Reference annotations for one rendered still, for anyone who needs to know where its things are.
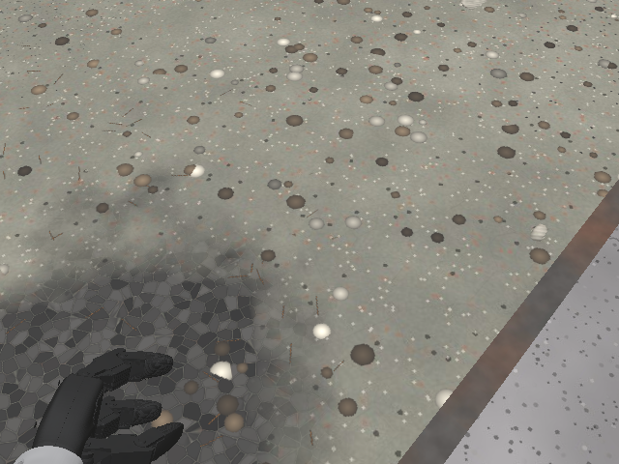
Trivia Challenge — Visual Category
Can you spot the left robot hand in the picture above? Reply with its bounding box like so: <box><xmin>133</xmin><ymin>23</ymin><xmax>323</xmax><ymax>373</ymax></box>
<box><xmin>32</xmin><ymin>348</ymin><xmax>184</xmax><ymax>464</ymax></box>

